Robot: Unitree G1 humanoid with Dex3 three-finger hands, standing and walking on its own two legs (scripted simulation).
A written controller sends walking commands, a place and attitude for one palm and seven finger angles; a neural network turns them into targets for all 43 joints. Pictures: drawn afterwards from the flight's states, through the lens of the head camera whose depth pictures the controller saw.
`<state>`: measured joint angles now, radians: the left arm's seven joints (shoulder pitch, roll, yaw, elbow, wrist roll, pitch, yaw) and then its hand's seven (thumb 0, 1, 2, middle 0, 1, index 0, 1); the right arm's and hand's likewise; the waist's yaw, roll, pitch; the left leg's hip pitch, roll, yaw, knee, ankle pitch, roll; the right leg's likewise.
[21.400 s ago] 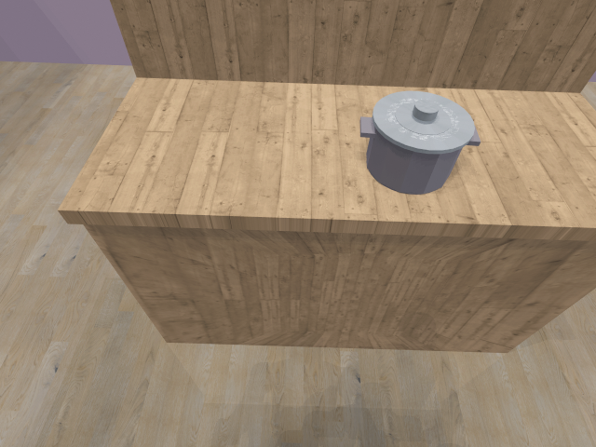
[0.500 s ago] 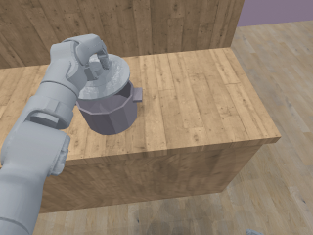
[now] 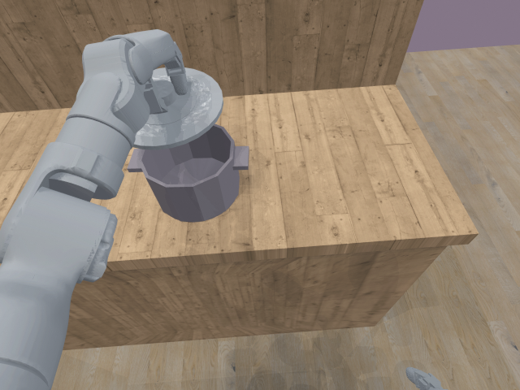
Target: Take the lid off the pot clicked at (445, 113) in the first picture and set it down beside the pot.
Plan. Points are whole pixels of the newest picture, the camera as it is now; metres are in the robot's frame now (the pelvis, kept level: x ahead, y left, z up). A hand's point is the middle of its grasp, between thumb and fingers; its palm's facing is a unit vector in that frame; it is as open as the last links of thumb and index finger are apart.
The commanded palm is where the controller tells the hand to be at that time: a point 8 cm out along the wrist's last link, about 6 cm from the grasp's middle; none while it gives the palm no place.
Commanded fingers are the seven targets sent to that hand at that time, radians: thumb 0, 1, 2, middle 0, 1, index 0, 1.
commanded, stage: lift the lid straight up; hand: left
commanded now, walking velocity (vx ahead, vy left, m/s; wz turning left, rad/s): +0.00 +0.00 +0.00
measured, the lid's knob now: (161, 93) +0.51 +0.14 +0.19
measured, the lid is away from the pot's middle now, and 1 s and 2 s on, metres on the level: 0.02 0.04 0.18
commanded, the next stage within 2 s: move the lid sideways beside the pot in 0.58 s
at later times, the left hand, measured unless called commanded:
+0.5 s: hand (150, 66) +0.48 +0.14 +0.25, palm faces -0.29 -0.11 -0.95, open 7.3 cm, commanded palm +0.48 +0.14 +0.32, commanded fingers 0.00 0.65 1.02 -0.79 -1.16 -0.85 -1.12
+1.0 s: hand (130, 69) +0.49 +0.16 +0.24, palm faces -0.26 -0.10 -0.96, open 7.3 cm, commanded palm +0.47 +0.18 +0.32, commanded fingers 0.00 0.65 1.02 -0.79 -1.16 -0.85 -1.12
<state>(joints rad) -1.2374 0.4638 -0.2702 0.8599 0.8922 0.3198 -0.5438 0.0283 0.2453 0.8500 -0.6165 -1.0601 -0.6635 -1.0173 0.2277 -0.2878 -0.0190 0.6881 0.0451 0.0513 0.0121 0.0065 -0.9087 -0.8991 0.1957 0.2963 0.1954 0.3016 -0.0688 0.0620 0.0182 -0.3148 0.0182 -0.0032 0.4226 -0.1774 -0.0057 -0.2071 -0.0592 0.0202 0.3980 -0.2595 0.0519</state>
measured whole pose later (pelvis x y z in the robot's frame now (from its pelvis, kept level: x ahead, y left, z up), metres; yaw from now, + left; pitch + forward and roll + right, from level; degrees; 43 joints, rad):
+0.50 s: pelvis -0.01 +0.00 +0.00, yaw +0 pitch +4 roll +0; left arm -1.40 0.48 -0.27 0.99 0.92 0.35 -0.58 0.03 0.24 0.85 -0.62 -1.06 -0.67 -1.02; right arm 0.26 -0.30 -0.02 0.71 0.04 0.05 0.01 0.01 -0.91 -0.90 0.20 0.30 0.20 0.30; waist -0.09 0.06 0.01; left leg -0.32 0.02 0.00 0.41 -0.17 -0.01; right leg -0.22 -0.05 0.02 0.40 -0.25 0.05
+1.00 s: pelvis +0.00 +0.00 +0.00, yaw -1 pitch +4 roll +0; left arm -1.30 0.54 -0.22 0.90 0.94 0.30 -0.57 0.03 0.24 0.85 -0.62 -1.06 -0.67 -1.02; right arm 0.22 -0.29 0.00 0.67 0.05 0.07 0.01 0.01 -0.91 -0.90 0.20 0.30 0.20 0.30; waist -0.07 0.06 0.02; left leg -0.31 0.03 0.00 0.40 -0.17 -0.01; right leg -0.21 -0.05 0.03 0.38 -0.25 0.05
